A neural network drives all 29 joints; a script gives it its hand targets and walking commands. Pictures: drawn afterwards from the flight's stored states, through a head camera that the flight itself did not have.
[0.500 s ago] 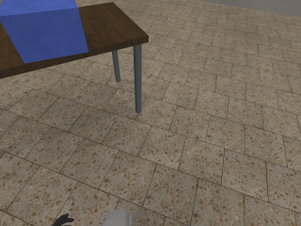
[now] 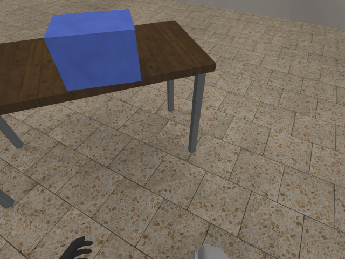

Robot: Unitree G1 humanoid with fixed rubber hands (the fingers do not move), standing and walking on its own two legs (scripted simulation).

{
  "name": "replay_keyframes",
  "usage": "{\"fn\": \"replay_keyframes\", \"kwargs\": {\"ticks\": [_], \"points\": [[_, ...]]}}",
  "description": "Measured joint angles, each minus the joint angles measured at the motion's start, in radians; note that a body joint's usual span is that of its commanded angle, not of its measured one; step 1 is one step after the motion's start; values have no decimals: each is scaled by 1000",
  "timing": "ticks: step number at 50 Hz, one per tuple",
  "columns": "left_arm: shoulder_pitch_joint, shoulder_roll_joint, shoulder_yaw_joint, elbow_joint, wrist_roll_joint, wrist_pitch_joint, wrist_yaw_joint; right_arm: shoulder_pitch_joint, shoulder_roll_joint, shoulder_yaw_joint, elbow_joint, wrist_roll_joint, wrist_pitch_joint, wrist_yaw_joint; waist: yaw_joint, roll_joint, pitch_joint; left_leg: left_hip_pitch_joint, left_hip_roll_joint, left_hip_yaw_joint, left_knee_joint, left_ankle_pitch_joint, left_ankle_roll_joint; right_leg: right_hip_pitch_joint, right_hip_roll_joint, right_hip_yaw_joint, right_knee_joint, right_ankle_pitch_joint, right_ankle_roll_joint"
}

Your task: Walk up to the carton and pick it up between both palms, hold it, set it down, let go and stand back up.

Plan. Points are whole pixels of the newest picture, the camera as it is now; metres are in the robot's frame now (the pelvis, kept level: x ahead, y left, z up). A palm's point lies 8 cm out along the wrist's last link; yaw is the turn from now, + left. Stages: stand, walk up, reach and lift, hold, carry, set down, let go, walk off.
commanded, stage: walk up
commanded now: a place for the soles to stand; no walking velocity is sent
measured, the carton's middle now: (98, 49) +0.84 +0.29 +0.08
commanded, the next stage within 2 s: none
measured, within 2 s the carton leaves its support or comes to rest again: neither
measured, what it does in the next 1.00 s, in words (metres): walks ahead, turning left: left foot, then right foot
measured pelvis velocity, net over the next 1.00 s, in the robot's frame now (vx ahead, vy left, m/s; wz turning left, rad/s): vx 0.33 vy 0.04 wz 0.39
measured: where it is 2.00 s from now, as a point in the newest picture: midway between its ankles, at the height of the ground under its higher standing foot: (162, 232)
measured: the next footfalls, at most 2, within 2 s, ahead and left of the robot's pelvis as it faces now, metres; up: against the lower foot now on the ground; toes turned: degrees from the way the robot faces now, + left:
left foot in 0.44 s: +0.26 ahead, +0.19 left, +0.00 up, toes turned +19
right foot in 0.84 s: +0.48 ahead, -0.04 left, +0.00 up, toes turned +18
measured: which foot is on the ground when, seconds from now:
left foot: down 0.00-0.02, up 0.04-0.42, down 0.44-0.86, up 0.88-1.00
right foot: down 0.00-0.46, up 0.48-0.82, down 0.84-1.00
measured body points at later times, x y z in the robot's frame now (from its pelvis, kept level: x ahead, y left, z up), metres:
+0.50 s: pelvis +0.16 +0.05 +0.00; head +0.18 +0.09 +0.45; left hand +0.06 +0.30 -0.14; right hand +0.37 -0.16 -0.08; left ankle +0.22 +0.18 -0.70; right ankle +0.11 -0.11 -0.68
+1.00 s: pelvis +0.33 +0.04 +0.00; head +0.35 +0.02 +0.45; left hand +0.34 +0.32 -0.09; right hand +0.49 -0.19 -0.13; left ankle +0.25 +0.14 -0.63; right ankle +0.44 -0.06 -0.70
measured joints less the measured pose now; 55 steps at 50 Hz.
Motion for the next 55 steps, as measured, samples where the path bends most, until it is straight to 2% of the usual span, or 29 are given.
{"fn": "replay_keyframes", "kwargs": {"ticks": [2,4,6,8,12,16,19,22,23,24,27,29,31,34,38,42,44,46,48,50,52,55], "points": [[27,-8,1,-9,11,-14,12,-1,-11,-10,10,4,10,6,12,62,-10,-29,20,-53,111,-79,6,12,22,-45,35,-1,-4],[51,-4,-3,-1,21,-17,33,-8,-13,-10,16,-5,25,9,19,93,-13,-95,1,-95,301,-93,-2,41,18,-93,62,-59,-6],[75,-2,-2,27,16,-14,51,-29,-19,-7,16,-19,39,11,35,108,-4,-150,-3,-77,445,-35,-16,101,13,-119,31,-77,-2],[101,-1,-1,51,17,-14,61,-56,-25,-11,11,-22,39,14,49,117,11,-197,11,-53,493,33,-30,166,10,-139,-31,-69,2],[132,10,1,89,21,-16,66,-95,-33,-19,-19,-4,27,36,71,113,37,-270,51,-43,394,104,-37,271,2,-191,-166,-43,2],[144,28,-1,113,20,-19,65,-138,-30,-21,-55,8,15,54,96,85,71,-288,97,-41,169,156,-25,335,-8,-232,-248,-36,15],[153,46,0,121,13,-10,62,-159,-16,-23,-72,7,3,60,105,57,78,-255,116,-31,0,189,-5,365,-22,-268,-254,-68,34],[168,63,-3,120,8,10,58,-163,2,-22,-89,1,-14,53,114,20,67,-182,101,-7,-122,235,17,372,-56,-290,-182,-147,51],[167,69,-5,121,7,18,55,-168,10,-23,-94,-1,-25,46,112,-8,74,-178,78,1,-112,273,13,362,-89,-284,-121,-186,42],[163,70,-8,120,6,28,51,-171,15,-19,-101,-4,-34,36,111,-31,83,-181,57,11,-72,253,9,335,-116,-252,-28,-213,25],[147,71,-16,102,2,67,34,-165,28,3,-111,9,-37,-2,87,-59,87,-170,31,11,7,148,12,197,-67,-77,295,-243,9],[119,75,-15,89,2,77,29,-145,40,15,-109,11,-29,-19,70,-78,85,-136,19,9,0,127,11,109,-39,-23,427,-212,11],[88,72,-9,72,5,71,28,-121,46,21,-102,7,-28,-24,54,-87,79,-100,13,5,-17,114,11,34,-31,-9,467,-183,20],[45,67,0,41,4,61,20,-89,49,22,-84,4,-37,-23,34,-94,66,-48,6,7,-52,98,8,-50,-39,8,407,-138,38],[-6,50,4,8,2,56,6,-59,36,15,-62,-6,-51,-20,12,-76,53,-2,6,6,-78,71,-8,-93,-63,21,205,-74,43],[-16,31,4,-16,3,30,0,-41,5,-2,-59,-6,-42,-15,-6,-18,37,7,33,-12,-15,-7,-41,-25,-51,12,-30,51,15],[-20,13,4,-17,9,11,9,-48,-13,-10,-53,2,-27,-14,-6,50,47,-13,77,-50,81,-65,-41,-10,-13,-28,-9,60,31],[-21,6,-6,-24,8,8,22,-51,-17,-8,-51,10,-4,-17,0,75,47,-76,57,-88,252,-113,-29,-5,-9,-57,32,0,27],[-24,-6,-13,-20,-2,17,37,-64,-23,-2,-49,9,22,-20,17,89,55,-135,30,-87,411,-128,-30,21,-12,-75,26,-25,17],[-21,-16,-19,-15,-1,24,49,-83,-27,-3,-49,10,30,-22,33,99,65,-183,19,-65,474,-109,-32,53,-15,-94,-7,-20,14],[-13,-18,-22,-9,5,26,55,-101,-25,-4,-59,11,30,-20,46,99,72,-206,21,-40,430,-98,-35,80,-20,-112,-42,-13,13],[-1,-8,-25,-3,7,28,61,-135,-15,-4,-76,19,25,-13,64,83,85,-197,35,-14,243,-75,-36,104,-29,-134,-79,-4,19]]}}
